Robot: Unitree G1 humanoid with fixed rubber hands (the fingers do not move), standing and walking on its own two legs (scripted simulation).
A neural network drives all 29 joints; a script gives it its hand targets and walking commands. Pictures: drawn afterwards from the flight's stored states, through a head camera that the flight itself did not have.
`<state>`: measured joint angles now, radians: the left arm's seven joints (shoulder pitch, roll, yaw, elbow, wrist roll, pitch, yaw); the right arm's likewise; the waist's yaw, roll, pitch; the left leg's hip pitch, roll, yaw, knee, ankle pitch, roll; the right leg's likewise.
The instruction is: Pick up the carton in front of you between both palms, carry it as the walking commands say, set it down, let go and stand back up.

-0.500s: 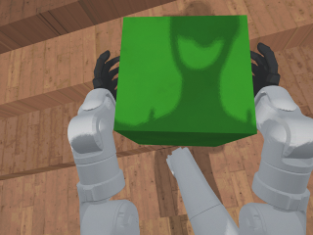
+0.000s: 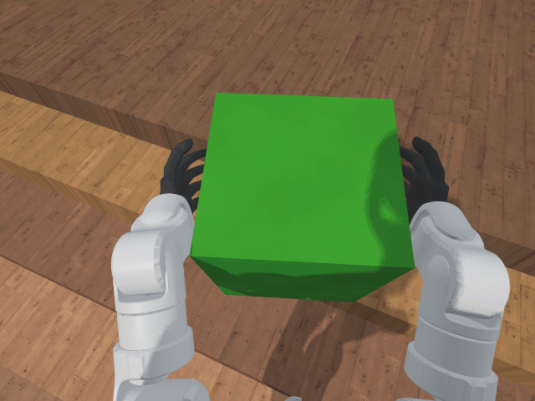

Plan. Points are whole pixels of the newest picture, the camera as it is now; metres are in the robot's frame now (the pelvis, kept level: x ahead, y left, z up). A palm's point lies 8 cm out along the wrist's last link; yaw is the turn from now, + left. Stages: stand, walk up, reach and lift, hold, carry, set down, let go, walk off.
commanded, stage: carry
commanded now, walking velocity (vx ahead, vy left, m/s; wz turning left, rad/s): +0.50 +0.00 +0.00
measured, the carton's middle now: (295, 213) +0.37 +0.05 +0.06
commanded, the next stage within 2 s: none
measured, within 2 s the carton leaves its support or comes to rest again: neither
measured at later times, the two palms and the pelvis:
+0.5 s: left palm out of the picture +1.09 -0.19 +0.36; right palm out of the picture +1.03 -0.49 +0.37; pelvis +0.64 -0.23 +0.23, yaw -7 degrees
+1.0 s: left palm out of the picture +1.75 -0.45 +0.59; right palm out of the picture +1.65 -0.74 +0.60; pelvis +1.34 -0.47 +0.43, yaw -9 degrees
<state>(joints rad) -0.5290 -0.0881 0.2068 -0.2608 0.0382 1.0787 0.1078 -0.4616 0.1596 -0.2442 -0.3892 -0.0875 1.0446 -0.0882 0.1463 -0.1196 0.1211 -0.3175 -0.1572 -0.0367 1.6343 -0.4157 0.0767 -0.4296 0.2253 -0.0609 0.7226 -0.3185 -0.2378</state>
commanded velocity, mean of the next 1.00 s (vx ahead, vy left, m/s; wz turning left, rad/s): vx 0.50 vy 0.00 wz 0.00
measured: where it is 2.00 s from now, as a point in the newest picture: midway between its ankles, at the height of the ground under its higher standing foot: outside the picture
